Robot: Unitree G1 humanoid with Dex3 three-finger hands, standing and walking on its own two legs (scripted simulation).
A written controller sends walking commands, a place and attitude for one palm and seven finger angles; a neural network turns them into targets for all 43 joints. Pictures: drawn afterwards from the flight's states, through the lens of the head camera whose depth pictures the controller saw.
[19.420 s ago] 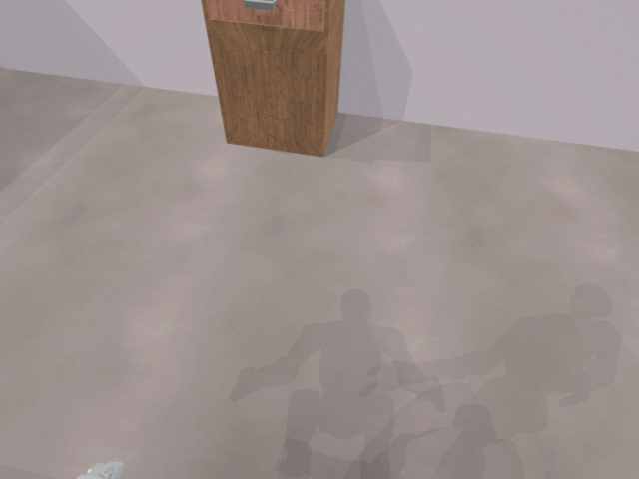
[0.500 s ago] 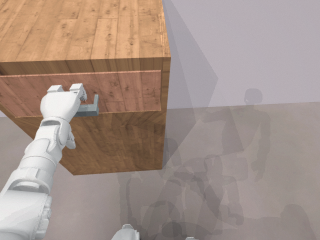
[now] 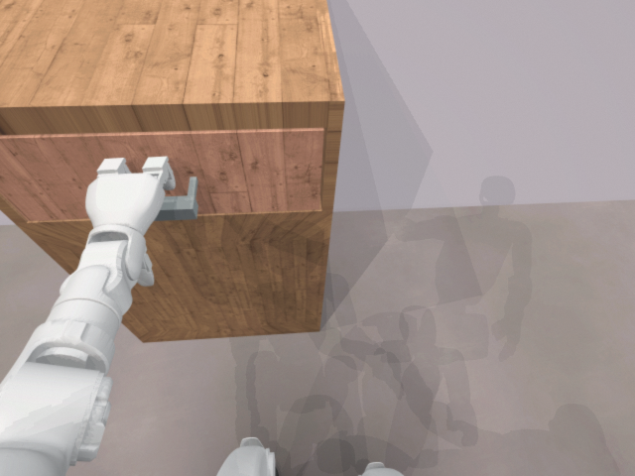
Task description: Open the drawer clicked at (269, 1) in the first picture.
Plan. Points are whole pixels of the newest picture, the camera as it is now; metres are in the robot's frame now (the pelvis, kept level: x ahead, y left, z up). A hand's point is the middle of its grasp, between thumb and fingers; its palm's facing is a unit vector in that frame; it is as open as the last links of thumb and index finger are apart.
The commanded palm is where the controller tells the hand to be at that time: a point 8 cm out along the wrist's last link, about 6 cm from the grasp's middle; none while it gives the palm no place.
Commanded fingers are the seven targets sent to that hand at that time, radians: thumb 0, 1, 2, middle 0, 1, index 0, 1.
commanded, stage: lower the fingers behind the handle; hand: left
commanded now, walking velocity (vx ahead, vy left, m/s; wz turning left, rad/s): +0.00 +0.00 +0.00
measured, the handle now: (158, 196) +0.50 +0.23 +0.01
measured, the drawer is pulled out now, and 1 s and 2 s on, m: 0.00 0.00 0.00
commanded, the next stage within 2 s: lift the fingers back up to retry in 0.42 s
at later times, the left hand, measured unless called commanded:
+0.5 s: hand (143, 221) +0.45 +0.24 +0.02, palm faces -0.01 +0.00 -1.00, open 13.8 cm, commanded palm +0.43 +0.23 +0.05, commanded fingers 0.00 -0.50 0.30 -0.30 -1.20 -0.30 -1.20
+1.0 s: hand (138, 202) +0.46 +0.24 +0.05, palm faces +0.01 -0.03 -1.00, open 13.8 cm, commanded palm +0.43 +0.24 +0.12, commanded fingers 0.00 -0.50 0.30 -0.30 -1.20 -0.30 -1.20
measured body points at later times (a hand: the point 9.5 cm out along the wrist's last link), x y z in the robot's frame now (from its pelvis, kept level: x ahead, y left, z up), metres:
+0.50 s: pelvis -0.02 +0.00 -0.01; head +0.07 +0.01 +0.43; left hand +0.45 +0.24 +0.07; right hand +0.01 -0.27 -0.13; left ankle +0.06 +0.11 -0.68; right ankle -0.03 -0.13 -0.68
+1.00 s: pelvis +0.00 +0.00 +0.01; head +0.08 +0.01 +0.46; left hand +0.45 +0.24 +0.11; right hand +0.04 -0.27 -0.12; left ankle +0.06 +0.11 -0.68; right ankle -0.03 -0.13 -0.68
